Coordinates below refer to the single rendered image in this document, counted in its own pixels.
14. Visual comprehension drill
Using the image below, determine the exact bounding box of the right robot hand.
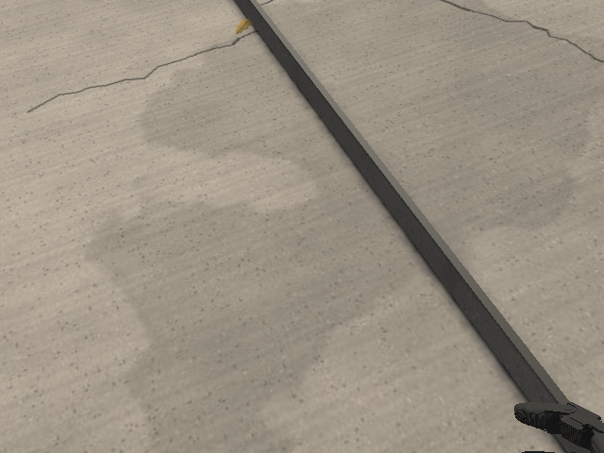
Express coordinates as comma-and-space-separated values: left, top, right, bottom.
514, 402, 604, 453

